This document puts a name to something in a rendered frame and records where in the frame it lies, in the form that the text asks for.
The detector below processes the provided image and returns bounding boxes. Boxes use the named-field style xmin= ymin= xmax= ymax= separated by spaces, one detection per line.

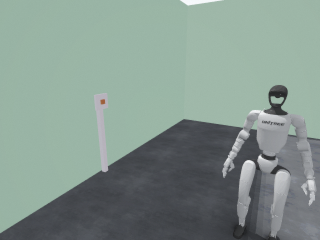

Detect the right robot hand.
xmin=222 ymin=157 xmax=235 ymax=178

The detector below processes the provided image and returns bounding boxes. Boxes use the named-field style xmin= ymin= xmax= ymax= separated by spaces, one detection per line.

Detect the robot right shin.
xmin=237 ymin=199 xmax=249 ymax=227

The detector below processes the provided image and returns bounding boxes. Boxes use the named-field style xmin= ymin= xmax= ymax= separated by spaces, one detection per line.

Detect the left robot hand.
xmin=301 ymin=179 xmax=317 ymax=206

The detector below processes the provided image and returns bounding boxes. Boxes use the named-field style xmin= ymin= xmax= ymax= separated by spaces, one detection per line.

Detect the robot left upper arm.
xmin=290 ymin=114 xmax=309 ymax=151

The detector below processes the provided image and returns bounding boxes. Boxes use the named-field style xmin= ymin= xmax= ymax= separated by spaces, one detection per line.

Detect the panel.
xmin=94 ymin=93 xmax=109 ymax=172

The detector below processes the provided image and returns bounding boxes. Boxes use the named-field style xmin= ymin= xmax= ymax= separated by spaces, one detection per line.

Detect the left robot forearm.
xmin=300 ymin=141 xmax=315 ymax=180

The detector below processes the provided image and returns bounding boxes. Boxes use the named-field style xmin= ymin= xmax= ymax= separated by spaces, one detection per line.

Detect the robot right upper arm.
xmin=239 ymin=110 xmax=261 ymax=140

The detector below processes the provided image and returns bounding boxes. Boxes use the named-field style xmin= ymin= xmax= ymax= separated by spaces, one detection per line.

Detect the right robot forearm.
xmin=228 ymin=130 xmax=245 ymax=160

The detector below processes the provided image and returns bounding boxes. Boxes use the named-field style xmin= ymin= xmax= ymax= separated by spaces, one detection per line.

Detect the robot left thigh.
xmin=270 ymin=165 xmax=291 ymax=217

